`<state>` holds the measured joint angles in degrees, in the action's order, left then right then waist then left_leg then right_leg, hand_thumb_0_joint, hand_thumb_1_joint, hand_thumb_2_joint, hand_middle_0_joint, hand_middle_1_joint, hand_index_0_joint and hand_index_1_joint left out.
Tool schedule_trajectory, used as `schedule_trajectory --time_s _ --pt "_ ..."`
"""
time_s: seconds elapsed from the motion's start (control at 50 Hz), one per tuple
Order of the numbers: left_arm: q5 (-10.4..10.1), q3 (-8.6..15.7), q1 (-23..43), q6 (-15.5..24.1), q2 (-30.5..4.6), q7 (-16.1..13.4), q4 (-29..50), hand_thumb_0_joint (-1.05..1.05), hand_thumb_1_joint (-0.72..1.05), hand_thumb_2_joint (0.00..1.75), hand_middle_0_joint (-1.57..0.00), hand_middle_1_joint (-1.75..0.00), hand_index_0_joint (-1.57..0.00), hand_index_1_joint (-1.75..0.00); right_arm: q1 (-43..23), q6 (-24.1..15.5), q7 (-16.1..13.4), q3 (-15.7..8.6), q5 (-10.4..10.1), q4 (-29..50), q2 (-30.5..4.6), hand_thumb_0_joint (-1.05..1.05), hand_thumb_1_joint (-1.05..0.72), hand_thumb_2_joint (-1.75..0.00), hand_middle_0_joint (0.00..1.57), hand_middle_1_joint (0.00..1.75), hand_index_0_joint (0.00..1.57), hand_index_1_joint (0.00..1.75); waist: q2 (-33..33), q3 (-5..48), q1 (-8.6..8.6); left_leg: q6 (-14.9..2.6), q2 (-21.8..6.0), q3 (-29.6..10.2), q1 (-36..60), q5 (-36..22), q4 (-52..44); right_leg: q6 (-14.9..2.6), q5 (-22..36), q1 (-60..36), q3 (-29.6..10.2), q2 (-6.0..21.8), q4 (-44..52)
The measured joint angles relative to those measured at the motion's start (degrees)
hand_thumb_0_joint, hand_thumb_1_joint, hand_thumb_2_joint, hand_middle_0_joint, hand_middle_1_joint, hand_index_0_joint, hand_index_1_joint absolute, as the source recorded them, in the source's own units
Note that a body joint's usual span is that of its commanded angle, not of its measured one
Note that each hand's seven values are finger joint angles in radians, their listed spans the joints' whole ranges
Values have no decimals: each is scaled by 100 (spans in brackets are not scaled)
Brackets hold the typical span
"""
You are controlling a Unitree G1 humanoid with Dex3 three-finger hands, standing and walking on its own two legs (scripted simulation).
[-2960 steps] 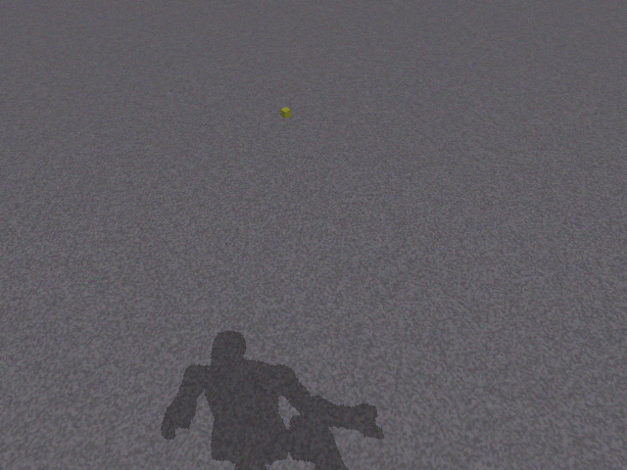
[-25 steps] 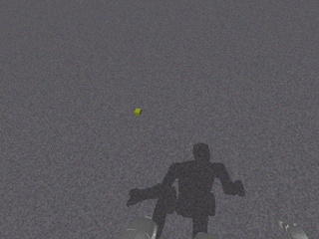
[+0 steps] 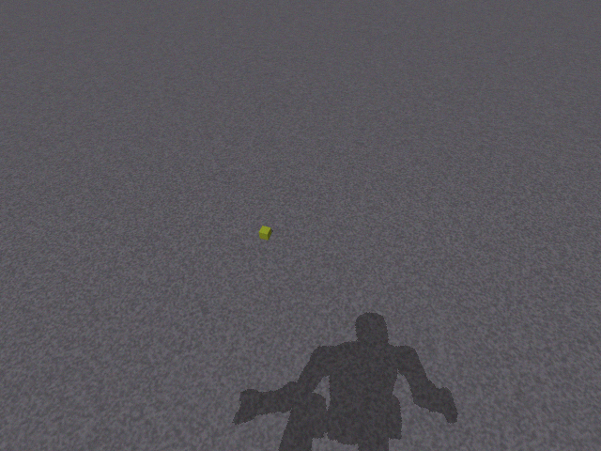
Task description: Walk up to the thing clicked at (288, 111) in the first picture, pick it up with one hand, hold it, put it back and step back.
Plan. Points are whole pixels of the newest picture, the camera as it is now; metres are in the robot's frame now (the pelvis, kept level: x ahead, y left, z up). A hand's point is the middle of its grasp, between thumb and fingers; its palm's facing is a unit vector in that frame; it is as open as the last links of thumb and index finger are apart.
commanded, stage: step back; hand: left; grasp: from above
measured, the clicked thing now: (265, 232) +1.08 +0.21 -0.74
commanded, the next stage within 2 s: stand in 0.50 s
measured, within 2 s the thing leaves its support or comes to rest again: neither
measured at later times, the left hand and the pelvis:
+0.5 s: hand (145, 449) +0.15 +0.25 -0.14, palm faces -0.02 -0.93 -0.37, open 7.4 cm; pelvis +0.03 +0.00 +0.01, yaw -1 degrees
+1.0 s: hand out of the picture +0.10 +0.23 -0.14, palm faces -0.04 -0.94 -0.34, open 7.4 cm; pelvis +0.01 -0.02 +0.02, yaw -1 degrees
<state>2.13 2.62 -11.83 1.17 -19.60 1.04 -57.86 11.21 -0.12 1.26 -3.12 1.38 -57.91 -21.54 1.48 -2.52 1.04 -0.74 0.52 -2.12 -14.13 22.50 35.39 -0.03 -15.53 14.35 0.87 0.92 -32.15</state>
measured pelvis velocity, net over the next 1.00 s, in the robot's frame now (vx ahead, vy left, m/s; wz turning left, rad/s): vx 0.01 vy -0.02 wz -0.02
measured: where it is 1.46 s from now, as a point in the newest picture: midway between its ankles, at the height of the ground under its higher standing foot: outside the picture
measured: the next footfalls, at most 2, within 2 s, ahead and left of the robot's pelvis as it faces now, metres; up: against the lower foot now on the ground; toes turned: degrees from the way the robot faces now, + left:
none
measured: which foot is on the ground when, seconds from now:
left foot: down 0.00-1.00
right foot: down 0.00-1.00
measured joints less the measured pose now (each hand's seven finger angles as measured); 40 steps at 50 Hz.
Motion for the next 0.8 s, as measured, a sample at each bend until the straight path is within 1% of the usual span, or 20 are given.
schedule_trajectory --time_s 0.02,0.04,0.08,0.1,0.12,0.16,0.2,0.36,0.5,0.6,0.8 --pt "-8 -14 40 -14 1 3 -7 1 90 90 -20 -30 -21 -30 0 -31 -13 -18 20 -34 -7 1 -90 -89 21 30 21 30 -37 -9 -4 -6 37 27 57 -408 -171 54 -33 16 -18 50 -61" --pt "-30 -26 65 -33 -10 4 -21 1 90 90 -20 -30 -21 -30 -3 -56 -28 -26 46 -73 11 1 -90 -89 20 30 21 30 -106 -5 7 -13 85 83 103 -557 -251 56 -75 38 -72 100 -123" --pt "-74 -42 105 -60 -39 9 -82 1 90 90 -20 -30 -21 -30 -10 -79 -29 -10 58 -137 59 1 -90 -89 20 30 21 30 -178 29 2 -34 101 143 169 -530 -322 -6 -269 35 -171 84 -166" --pt "-85 -44 134 -57 -61 9 -117 1 90 90 -20 -30 -21 -30 -20 -85 -24 6 57 -162 87 1 -90 -89 20 30 21 30 -192 29 -10 -34 81 148 204 -505 -349 -24 -268 -10 -181 60 -108" --pt "-95 -44 168 -43 -85 6 -149 1 90 90 -20 -30 -21 -30 -37 -87 -19 26 54 -186 117 1 -90 -89 20 30 21 30 -209 16 -12 -27 60 156 247 -490 -382 -25 -108 -76 -181 44 9" --pt "-117 -44 251 2 -117 -10 -208 1 90 90 -20 -30 -20 -30 -95 -83 -22 61 36 -225 167 1 -90 -89 20 30 21 30 -209 -27 -23 0 4 155 323 -477 -440 80 38 -201 -172 1 200" --pt "-132 -55 334 38 -131 -23 -235 1 90 90 -20 -30 -20 -30 -160 -81 -37 82 5 -238 200 1 -90 -89 20 30 21 30 -190 -58 -47 23 -29 139 372 -480 -498 105 38 -273 -155 -27 302" --pt "-139 -104 682 37 -119 -84 -250 1 90 90 -20 -30 -20 -30 -479 -62 -77 74 -41 -265 206 1 -90 -89 21 30 21 30 -114 -123 -70 37 -18 155 475 -455 -595 79 -59 -313 -169 -16 271" --pt "-124 -112 819 33 -81 -97 -287 1 90 90 -20 -30 -20 -30 -646 -51 -80 56 -38 -322 193 1 -90 -89 20 30 21 30 -74 -128 -79 53 -15 159 567 -462 -691 66 -91 -371 -171 -12 297" --pt "-195 -187 893 -34 -21 -110 -421 1 90 90 -20 -30 -20 -30 -721 -76 -85 145 -111 -426 182 1 -90 -89 20 30 21 30 -80 -183 -104 79 -18 144 781 -679 -1097 73 93 -568 -156 -8 653" --pt "-170 -251 899 -48 69 -75 -667 1 90 90 -20 -30 -20 -30 -787 -54 -86 221 -127 -612 168 1 -90 -89 20 30 21 30 -96 -213 -129 138 -79 111 976 -1048 -1643 33 475 -787 -118 -62 1233"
